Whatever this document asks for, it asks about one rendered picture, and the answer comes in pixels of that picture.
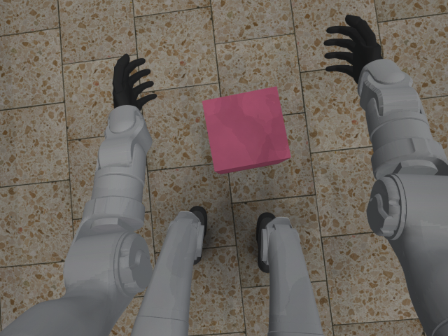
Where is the carton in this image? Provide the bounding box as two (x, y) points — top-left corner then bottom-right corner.
(202, 86), (291, 174)

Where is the robot right forearm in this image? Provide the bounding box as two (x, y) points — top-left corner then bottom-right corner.
(358, 59), (448, 180)

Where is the robot right thigh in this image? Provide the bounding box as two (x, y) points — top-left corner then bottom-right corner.
(261, 224), (325, 336)

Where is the robot left forearm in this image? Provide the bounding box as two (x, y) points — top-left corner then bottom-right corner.
(63, 105), (153, 288)

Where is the left robot hand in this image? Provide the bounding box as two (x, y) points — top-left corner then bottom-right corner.
(113, 54), (157, 111)

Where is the robot left upper arm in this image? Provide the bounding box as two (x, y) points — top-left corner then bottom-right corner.
(0, 231), (153, 336)

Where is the robot left foot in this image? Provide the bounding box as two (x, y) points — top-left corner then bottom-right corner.
(190, 206), (207, 265)

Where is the robot right upper arm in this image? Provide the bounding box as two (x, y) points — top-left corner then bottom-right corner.
(366, 174), (448, 336)

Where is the right robot hand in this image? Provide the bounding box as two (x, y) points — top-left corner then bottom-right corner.
(323, 15), (383, 84)

